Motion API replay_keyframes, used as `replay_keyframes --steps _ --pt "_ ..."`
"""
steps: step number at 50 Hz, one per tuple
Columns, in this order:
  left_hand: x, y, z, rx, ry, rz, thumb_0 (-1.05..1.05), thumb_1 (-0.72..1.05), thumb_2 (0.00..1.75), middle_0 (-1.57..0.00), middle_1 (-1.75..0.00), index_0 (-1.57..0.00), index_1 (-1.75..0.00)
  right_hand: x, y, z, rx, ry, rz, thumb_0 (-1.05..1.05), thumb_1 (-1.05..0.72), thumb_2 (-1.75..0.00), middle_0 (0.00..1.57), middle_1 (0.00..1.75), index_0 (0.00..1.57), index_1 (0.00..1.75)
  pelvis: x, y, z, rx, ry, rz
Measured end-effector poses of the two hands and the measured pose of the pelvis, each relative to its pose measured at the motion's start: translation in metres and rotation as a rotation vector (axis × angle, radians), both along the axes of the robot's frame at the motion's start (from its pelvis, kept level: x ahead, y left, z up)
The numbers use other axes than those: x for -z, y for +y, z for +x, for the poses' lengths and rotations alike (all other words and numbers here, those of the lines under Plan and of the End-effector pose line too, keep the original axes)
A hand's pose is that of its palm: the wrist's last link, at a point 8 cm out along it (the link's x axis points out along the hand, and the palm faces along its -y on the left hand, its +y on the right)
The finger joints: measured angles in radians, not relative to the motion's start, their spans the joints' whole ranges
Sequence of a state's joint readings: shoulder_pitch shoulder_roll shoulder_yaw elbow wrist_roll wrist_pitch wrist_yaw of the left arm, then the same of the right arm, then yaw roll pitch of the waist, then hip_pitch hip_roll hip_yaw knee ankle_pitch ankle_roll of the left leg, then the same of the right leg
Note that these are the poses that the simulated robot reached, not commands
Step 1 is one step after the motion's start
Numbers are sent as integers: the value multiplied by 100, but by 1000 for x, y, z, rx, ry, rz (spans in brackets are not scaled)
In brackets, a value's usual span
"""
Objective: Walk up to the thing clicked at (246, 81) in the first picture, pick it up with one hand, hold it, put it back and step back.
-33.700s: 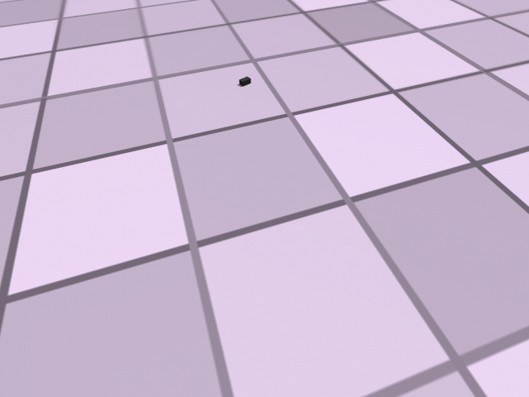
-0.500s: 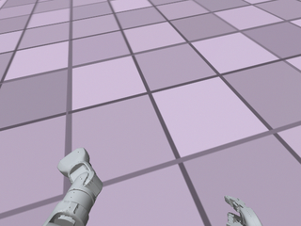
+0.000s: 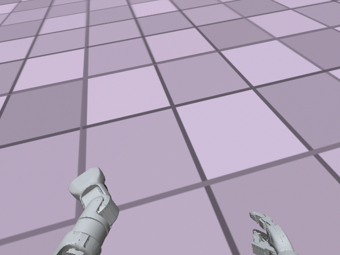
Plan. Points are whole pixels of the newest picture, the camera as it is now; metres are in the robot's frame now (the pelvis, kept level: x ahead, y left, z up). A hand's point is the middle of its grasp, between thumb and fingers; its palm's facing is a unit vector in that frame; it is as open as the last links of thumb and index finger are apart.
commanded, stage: hold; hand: left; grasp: from above
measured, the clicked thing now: (101, 197) +0.30 +0.23 -0.08
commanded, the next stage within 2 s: crouch in 0.22 s
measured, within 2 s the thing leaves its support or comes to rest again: neither
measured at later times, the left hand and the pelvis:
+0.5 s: hand (98, 197) +0.29 +0.22 -0.05, palm faces -0.33 -0.29 -0.90, open 9.8 cm; pelvis +0.00 +0.00 +0.00, yaw +0 degrees
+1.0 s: hand (116, 212) +0.33 +0.23 -0.25, palm faces -0.32 -0.22 -0.92, open 9.8 cm; pelvis -0.04 +0.00 -0.12, yaw -1 degrees
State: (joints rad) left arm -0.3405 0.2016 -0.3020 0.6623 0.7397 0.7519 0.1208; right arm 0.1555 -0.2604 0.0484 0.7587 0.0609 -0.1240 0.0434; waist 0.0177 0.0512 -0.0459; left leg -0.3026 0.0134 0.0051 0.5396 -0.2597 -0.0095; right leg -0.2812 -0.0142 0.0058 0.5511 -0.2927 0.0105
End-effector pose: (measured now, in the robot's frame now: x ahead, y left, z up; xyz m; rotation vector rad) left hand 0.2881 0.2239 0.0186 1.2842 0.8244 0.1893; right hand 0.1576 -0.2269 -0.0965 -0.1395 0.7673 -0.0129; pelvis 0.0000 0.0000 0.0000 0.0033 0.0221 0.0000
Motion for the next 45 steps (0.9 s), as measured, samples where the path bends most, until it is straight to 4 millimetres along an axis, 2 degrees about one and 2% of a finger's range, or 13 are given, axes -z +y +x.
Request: replay_keyframes --steps 20,26,32,37,41,45 --pt "5 6 8 9 7 9 0 17 26 -105 -27 -75 -22 7 -1 -12 19 45 -10 1 -91 -90 20 30 20 30 0 2 3 2 12 -3" --pt "17 4 5 12 21 22 2 20 21 -104 -27 -75 -19 7 -2 -12 16 45 -13 1 -89 -89 20 30 20 30 1 2 4 1 19 -3" --pt "44 4 1 9 66 31 3 22 18 -105 -27 -75 -17 10 -7 -21 17 74 -27 1 -88 -89 20 30 20 30 4 1 2 -1 44 -3" --pt "76 5 2 23 101 49 3 24 16 -104 -27 -74 -18 22 -17 -43 36 136 -54 1 -88 -89 20 30 20 30 15 -1 -3 0 105 -6" --pt "109 5 11 45 84 68 3 24 16 -104 -27 -73 -18 45 -29 -69 50 211 -91 1 -88 -89 20 30 20 30 37 -1 -12 4 192 -10" --pt "152 6 24 49 42 86 2 24 16 -104 -27 -73 -19 80 -40 -100 66 295 -127 1 -88 -89 20 30 20 30 73 0 -23 10 294 -16"
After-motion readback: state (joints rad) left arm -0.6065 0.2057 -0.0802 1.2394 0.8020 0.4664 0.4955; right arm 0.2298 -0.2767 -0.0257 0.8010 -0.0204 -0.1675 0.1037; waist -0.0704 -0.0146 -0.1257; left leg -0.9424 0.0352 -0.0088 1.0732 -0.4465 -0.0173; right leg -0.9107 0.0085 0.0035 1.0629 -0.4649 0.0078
